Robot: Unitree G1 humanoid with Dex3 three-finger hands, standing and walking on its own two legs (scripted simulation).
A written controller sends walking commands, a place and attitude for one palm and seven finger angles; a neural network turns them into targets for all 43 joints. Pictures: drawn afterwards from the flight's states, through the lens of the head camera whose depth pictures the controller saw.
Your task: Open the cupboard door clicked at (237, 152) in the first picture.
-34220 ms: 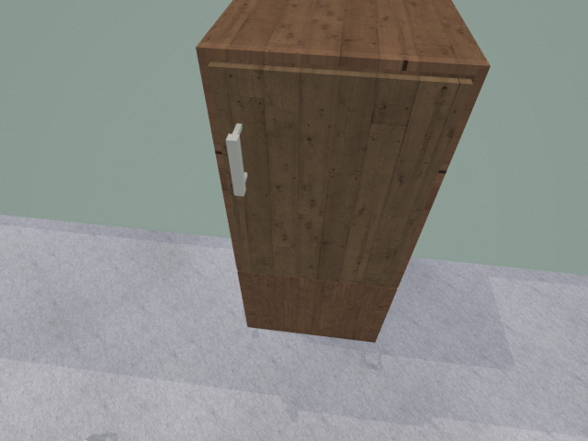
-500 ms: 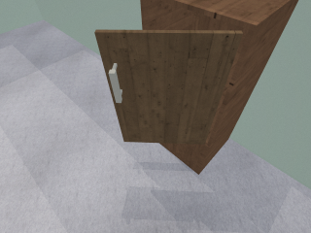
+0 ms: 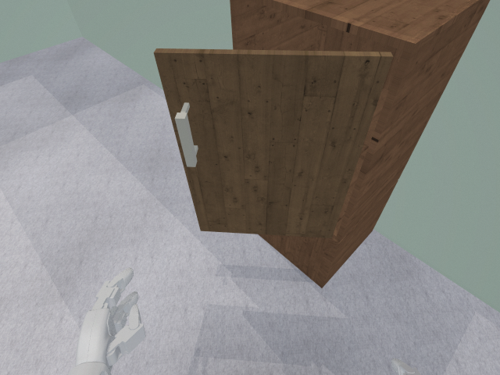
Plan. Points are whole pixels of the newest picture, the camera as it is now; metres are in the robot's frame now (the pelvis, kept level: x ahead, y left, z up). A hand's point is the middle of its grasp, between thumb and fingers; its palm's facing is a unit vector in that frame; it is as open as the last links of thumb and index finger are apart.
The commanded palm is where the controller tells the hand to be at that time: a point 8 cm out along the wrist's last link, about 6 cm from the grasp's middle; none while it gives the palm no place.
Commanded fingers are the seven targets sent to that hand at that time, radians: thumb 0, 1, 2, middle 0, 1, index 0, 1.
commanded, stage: raise the hand with hooked fingers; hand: left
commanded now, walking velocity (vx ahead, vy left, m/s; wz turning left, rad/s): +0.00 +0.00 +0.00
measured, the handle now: (188, 135) +0.58 +0.16 +0.06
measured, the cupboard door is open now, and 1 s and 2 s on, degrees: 41 41 41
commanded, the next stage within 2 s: move the hooked fingers beside the handle in 1.92 s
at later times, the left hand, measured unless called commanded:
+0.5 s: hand (117, 334) +0.19 +0.21 +0.00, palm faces -0.08 -1.00 -0.05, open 10.1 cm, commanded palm +0.16 +0.27 +0.00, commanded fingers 0.00 0.08 0.55 -0.26 -0.82 -0.26 -0.82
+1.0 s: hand (80, 298) +0.22 +0.26 +0.04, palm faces -0.02 -1.00 -0.05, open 13.0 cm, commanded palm +0.20 +0.32 +0.04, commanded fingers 0.00 -0.50 0.30 -0.30 -1.20 -0.30 -1.20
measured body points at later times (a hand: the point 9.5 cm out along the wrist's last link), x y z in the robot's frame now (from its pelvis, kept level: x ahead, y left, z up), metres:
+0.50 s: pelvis -0.04 +0.00 -0.06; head +0.01 +0.01 +0.39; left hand +0.19 +0.27 +0.00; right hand +0.14 -0.21 -0.14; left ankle -0.03 +0.12 -0.73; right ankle -0.01 -0.10 -0.73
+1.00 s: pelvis -0.03 +0.03 -0.03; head +0.00 +0.04 +0.42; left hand +0.22 +0.32 +0.04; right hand +0.14 -0.22 -0.09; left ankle -0.03 +0.12 -0.73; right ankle -0.01 -0.10 -0.73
